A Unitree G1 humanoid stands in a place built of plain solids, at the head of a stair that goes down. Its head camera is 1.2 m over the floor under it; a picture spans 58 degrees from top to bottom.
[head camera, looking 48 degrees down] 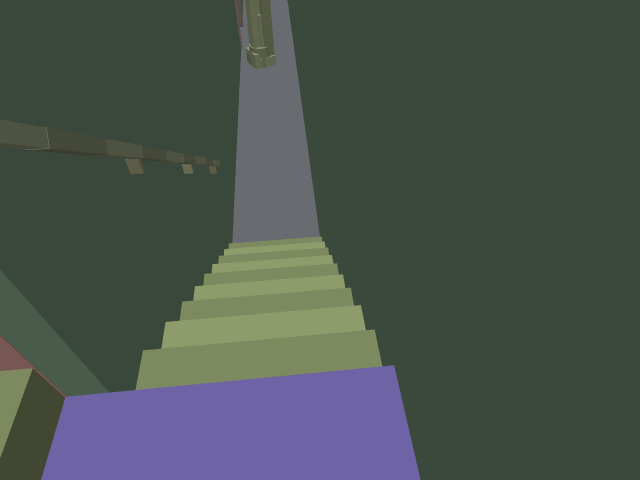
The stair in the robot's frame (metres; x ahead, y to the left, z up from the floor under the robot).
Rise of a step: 0.18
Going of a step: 0.23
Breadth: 0.82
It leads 6 degrees to the left of straight ahead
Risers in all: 10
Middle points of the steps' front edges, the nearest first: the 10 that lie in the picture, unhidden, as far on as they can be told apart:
0.54 0.19 0.00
0.77 0.21 -0.18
0.99 0.23 -0.36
1.22 0.26 -0.55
1.44 0.28 -0.73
1.67 0.30 -0.91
1.89 0.32 -1.10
2.12 0.35 -1.28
2.34 0.37 -1.46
2.57 0.39 -1.65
